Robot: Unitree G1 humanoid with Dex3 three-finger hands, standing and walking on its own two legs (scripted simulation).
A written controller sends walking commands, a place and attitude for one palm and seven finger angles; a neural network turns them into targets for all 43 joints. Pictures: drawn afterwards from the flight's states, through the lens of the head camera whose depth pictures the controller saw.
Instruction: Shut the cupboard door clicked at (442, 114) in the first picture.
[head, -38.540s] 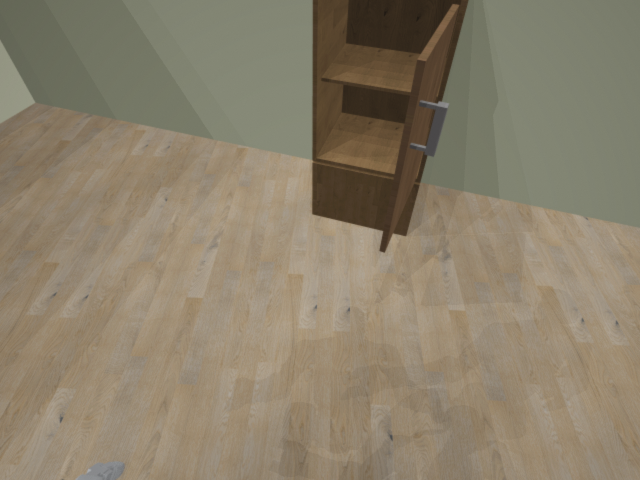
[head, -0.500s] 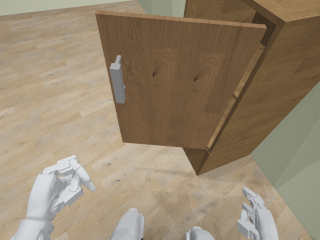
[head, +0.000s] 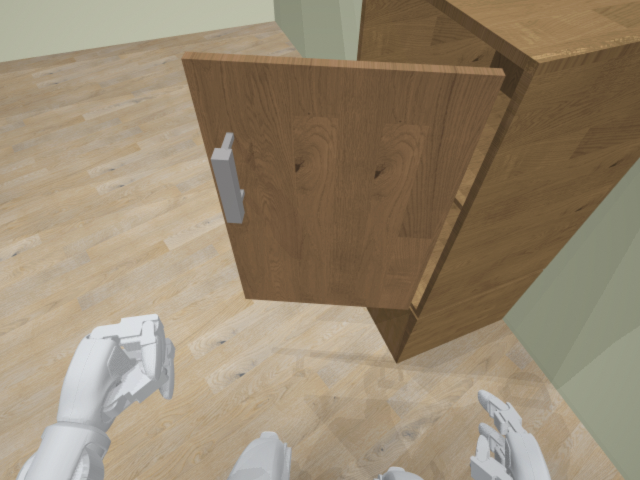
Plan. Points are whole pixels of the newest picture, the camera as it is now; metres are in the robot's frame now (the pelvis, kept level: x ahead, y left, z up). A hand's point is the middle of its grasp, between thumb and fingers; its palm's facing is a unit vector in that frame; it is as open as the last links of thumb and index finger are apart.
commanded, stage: raise the hand and make a fist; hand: left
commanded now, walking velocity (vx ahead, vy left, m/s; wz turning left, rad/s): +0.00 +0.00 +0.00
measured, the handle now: (232, 178) +0.52 +0.18 +0.06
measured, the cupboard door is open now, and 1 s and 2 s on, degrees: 64 64 64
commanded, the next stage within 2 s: bring the fist close to the handle in 0.32 s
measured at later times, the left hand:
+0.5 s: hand (181, 363) +0.23 +0.17 +0.07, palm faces -0.01 -1.00 -0.05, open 3.1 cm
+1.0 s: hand (216, 283) +0.33 +0.16 +0.07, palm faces -0.02 -1.00 -0.04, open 3.1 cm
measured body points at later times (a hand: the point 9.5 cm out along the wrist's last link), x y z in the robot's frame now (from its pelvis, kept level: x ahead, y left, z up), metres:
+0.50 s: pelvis +0.01 -0.01 +0.00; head +0.05 -0.02 +0.45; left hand +0.22 +0.22 +0.07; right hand +0.19 -0.25 -0.08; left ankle +0.07 +0.12 -0.65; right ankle +0.00 -0.13 -0.65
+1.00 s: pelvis +0.00 -0.01 +0.01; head +0.06 -0.01 +0.45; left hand +0.32 +0.21 +0.07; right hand +0.15 -0.26 -0.09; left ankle +0.07 +0.12 -0.65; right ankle +0.00 -0.13 -0.65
